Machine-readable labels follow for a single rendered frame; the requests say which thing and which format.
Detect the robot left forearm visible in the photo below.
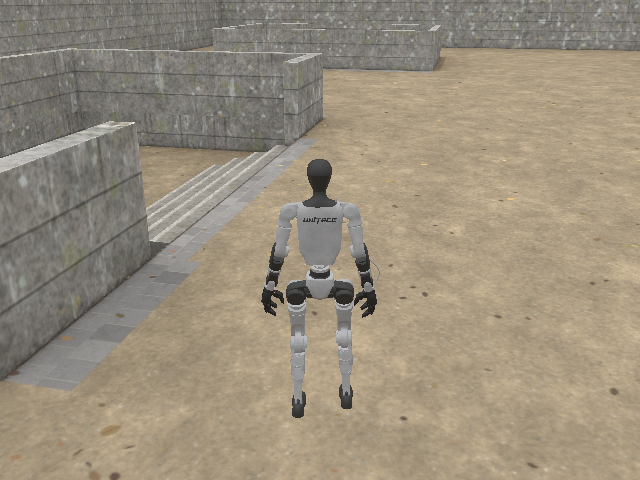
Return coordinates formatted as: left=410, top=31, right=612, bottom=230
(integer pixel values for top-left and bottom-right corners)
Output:
left=264, top=242, right=284, bottom=291

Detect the right robot hand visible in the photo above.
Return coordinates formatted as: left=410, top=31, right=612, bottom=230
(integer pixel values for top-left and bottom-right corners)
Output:
left=354, top=289, right=377, bottom=318

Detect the robot right thigh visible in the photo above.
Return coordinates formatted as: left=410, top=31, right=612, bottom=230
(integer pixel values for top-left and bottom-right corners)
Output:
left=334, top=279, right=354, bottom=348

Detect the left robot upper arm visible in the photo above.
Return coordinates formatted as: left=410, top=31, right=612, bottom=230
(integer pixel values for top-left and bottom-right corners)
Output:
left=274, top=202, right=299, bottom=258

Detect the robot right forearm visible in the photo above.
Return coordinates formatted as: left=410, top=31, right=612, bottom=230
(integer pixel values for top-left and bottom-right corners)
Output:
left=355, top=243, right=375, bottom=292

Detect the left robot hand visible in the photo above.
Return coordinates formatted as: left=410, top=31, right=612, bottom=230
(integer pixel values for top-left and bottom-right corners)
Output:
left=261, top=287, right=284, bottom=316

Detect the robot left shin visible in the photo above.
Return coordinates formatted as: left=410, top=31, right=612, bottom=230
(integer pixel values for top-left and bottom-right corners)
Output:
left=290, top=336, right=305, bottom=404

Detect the right robot upper arm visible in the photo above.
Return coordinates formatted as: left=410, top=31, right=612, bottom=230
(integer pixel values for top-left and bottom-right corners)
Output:
left=340, top=202, right=366, bottom=258

